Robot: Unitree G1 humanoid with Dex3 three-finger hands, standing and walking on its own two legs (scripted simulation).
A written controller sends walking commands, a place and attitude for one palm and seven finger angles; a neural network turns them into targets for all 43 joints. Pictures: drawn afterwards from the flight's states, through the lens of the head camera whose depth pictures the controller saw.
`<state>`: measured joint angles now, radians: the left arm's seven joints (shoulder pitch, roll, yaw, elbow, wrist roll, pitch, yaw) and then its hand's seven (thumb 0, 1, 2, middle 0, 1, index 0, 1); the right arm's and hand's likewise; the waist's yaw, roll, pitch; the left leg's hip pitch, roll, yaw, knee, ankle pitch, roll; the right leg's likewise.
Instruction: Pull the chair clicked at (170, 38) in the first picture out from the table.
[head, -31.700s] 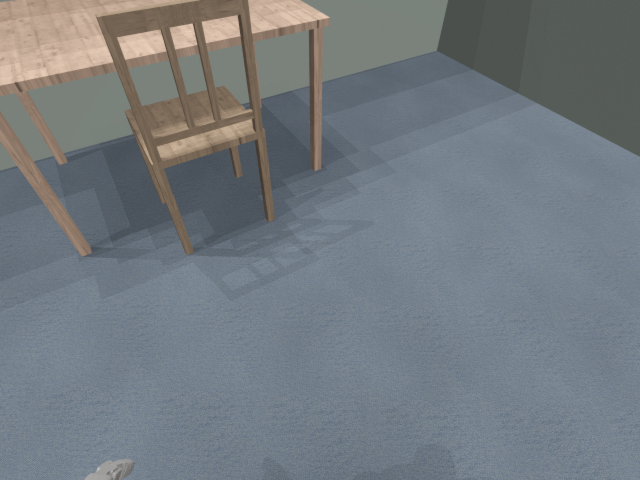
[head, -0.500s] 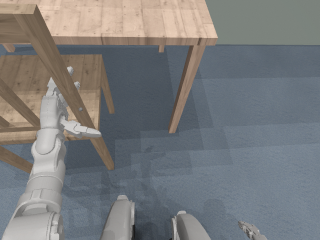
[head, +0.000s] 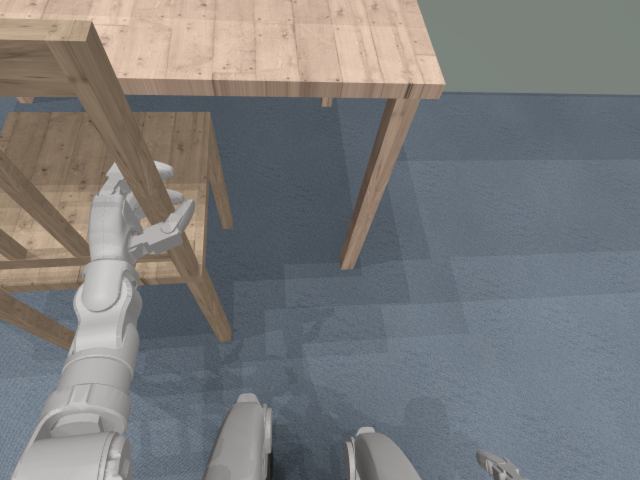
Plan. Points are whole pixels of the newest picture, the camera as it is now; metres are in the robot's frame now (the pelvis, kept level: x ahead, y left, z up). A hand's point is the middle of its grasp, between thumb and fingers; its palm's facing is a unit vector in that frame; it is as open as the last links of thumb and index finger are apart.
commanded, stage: hook a spindle and tug to test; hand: left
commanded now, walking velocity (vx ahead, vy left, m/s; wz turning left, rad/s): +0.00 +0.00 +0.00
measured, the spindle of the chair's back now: out of the picture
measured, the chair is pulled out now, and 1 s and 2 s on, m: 0.00 0.04 0.14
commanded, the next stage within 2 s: step backward, pulling the chair out in 0.70 s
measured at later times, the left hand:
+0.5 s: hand (168, 243) +0.39 +0.19 +0.03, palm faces +0.09 -1.00 -0.01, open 6.1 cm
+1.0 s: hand (166, 258) +0.36 +0.19 +0.04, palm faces +0.22 -0.97 -0.04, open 5.9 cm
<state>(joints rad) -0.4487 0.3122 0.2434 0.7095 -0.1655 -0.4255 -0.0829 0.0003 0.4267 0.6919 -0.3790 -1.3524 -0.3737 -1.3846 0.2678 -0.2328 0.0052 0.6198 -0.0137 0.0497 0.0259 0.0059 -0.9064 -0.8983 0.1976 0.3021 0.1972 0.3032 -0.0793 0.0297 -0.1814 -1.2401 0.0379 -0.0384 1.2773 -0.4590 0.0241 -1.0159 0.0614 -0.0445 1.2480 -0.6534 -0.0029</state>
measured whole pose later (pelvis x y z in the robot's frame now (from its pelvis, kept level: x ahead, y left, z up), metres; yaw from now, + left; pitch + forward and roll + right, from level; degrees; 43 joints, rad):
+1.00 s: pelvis +0.01 +0.00 +0.06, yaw +0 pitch +13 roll -2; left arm -0.22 0.22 0.17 0.66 -0.15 -0.22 0.07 0.06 0.66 0.79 -0.25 -1.08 -0.40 -1.45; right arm 0.29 -0.20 0.06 0.54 0.06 0.15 -0.07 0.01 -0.91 -0.90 0.20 0.30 0.20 0.30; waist -0.07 0.01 -0.11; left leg -0.82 0.03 0.01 0.95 -0.36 0.03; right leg -0.63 0.04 0.01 0.93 -0.53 0.01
